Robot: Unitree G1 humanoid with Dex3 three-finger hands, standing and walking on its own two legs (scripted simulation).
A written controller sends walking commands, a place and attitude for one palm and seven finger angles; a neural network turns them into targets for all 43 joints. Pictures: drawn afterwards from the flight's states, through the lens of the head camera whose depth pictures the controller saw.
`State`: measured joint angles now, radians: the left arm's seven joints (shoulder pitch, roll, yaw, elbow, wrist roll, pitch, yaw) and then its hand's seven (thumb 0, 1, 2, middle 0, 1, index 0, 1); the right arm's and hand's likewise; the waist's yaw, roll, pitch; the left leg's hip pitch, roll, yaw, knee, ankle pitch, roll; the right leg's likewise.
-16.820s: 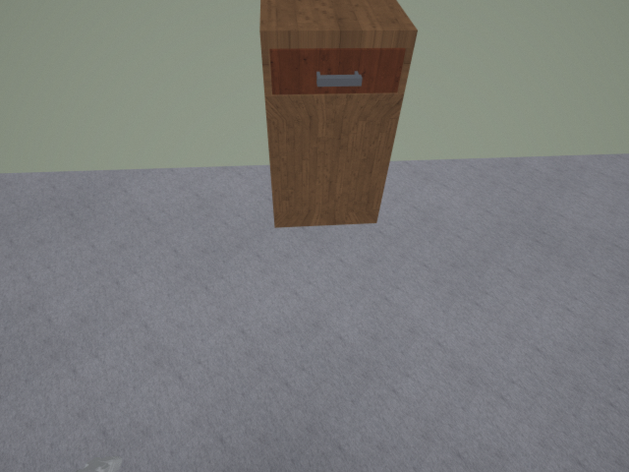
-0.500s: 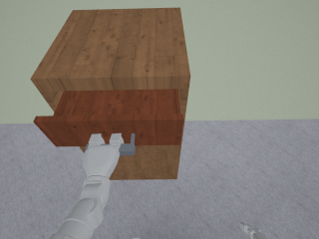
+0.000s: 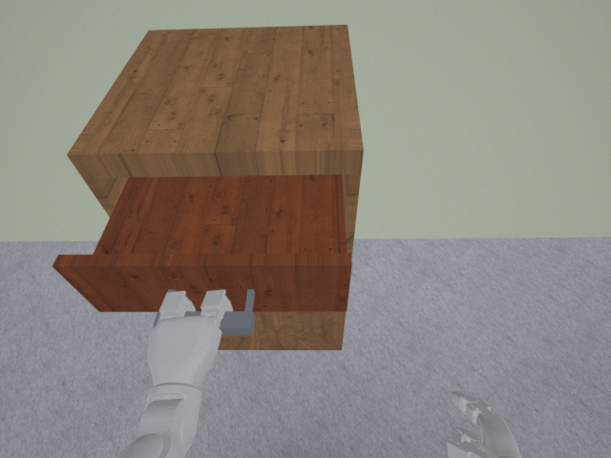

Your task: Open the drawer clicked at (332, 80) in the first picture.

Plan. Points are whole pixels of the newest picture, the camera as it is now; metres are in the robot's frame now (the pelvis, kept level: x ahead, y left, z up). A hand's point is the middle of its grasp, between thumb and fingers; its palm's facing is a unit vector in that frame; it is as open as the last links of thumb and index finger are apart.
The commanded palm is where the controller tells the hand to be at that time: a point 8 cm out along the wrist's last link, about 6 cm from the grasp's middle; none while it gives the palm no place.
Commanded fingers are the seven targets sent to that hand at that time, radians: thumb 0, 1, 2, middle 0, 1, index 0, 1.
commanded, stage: pull the drawer open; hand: left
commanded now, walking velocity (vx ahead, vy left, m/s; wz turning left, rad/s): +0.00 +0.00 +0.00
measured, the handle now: (208, 309) +0.33 +0.16 -0.02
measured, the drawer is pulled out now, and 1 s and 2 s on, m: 0.17 0.30 0.30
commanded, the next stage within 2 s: open the thumb to release the handle in 1.16 s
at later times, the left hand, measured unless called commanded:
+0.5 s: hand (192, 407) +0.20 +0.16 -0.04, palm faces +0.01 -0.13 -0.99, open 6.2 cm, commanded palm +0.16 +0.16 +0.02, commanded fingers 0.00 0.90 0.90 -0.40 -1.35 -0.40 -1.35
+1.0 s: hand out of the picture +0.14 +0.16 -0.03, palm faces -0.03 -0.16 -0.99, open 6.3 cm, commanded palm +0.10 +0.16 +0.02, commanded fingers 0.00 0.90 0.90 -0.40 -1.35 -0.40 -1.35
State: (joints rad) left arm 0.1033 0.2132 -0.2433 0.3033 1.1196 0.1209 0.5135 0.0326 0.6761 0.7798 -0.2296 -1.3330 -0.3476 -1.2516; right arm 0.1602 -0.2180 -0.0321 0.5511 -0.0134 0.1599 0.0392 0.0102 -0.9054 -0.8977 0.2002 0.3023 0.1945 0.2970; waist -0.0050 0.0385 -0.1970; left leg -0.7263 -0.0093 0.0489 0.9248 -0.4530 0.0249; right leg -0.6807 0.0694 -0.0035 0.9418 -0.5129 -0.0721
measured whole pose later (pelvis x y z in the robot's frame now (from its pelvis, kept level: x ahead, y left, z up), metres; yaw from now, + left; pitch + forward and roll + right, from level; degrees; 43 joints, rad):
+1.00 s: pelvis -0.02 -0.02 -0.03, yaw +1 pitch +16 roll +3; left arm 0.60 0.25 -0.19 -0.11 1.13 -0.04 0.53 0.06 0.67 0.74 -0.23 -1.33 -0.37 -1.27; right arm 0.15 -0.24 -0.01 0.45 -0.06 0.13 0.09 0.01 -0.91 -0.90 0.20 0.30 0.19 0.30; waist 0.05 0.04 -0.22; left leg -0.85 -0.01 0.04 1.08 -0.50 0.00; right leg -0.82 0.06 -0.02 1.13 -0.58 -0.10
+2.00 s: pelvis -0.03 -0.03 -0.03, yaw +2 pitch +15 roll +2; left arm 0.50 0.29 -0.15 -0.02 1.11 -0.08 0.57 0.00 -0.47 0.31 -0.32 -1.24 -0.33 -1.20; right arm 0.14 -0.23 -0.02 0.50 -0.05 0.14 0.03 0.01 -0.90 -0.90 0.20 0.30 0.19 0.30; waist 0.05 0.05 -0.21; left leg -0.87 -0.02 0.00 1.07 -0.47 -0.01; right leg -0.83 0.07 -0.04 1.12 -0.55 -0.11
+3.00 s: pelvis -0.01 +0.01 +0.02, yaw +0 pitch +7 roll +0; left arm 0.55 0.32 -0.22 -0.32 1.02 0.05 0.35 0.00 -0.49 0.30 -0.34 -1.21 -0.33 -1.20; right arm 0.14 -0.22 0.00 0.47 -0.02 0.14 0.09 0.01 -0.90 -0.90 0.20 0.30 0.19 0.30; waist 0.09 0.09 -0.14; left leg -0.54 -0.02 0.03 0.83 -0.41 0.03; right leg -0.49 0.07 0.00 0.84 -0.46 -0.06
